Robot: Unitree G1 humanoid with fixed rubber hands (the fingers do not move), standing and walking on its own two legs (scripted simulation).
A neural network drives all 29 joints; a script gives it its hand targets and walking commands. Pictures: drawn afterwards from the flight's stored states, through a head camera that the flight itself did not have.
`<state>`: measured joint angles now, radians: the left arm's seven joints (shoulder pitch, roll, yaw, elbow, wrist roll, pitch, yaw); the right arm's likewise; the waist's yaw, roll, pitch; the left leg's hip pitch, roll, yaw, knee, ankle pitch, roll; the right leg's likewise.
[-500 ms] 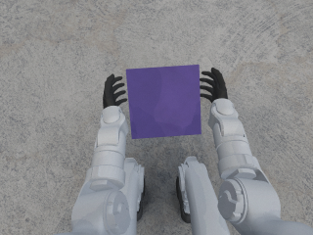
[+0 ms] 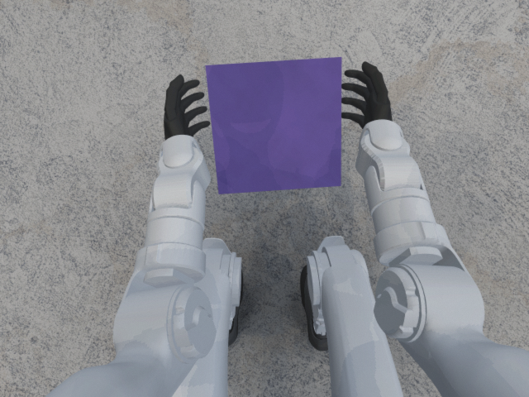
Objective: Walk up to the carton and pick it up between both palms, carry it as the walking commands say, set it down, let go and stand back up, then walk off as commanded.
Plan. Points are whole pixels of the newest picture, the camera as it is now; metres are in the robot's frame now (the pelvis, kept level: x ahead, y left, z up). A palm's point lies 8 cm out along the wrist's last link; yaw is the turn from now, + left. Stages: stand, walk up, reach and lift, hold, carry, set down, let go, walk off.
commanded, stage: set down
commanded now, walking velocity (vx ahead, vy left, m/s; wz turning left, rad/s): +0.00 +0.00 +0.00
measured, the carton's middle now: (273, 126) +0.51 -0.01 -0.20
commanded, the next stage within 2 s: none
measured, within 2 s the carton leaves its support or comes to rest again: neither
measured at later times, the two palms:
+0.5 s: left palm (197, 141) +0.48 +0.12 -0.18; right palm (359, 126) +0.50 -0.15 -0.19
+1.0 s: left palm (200, 133) +0.52 +0.13 -0.24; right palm (348, 130) +0.52 -0.15 -0.26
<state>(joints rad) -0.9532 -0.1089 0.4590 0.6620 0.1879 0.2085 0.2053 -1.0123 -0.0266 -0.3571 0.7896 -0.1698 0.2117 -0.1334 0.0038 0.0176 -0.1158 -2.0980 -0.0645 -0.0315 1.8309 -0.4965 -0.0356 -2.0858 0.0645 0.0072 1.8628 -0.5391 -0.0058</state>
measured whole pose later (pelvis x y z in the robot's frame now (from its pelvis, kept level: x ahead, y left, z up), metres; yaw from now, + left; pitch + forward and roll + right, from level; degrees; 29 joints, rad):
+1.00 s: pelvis +0.00 -0.01 -0.10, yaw +1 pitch +40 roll +2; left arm -1.30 0.09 0.40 1.00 0.03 0.13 0.17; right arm -1.32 -0.24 -0.15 1.08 0.02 0.14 -0.10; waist 0.02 0.06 0.17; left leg -2.32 -0.09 -0.03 2.16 -0.54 -0.06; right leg -2.31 0.06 -0.01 2.20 -0.59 -0.02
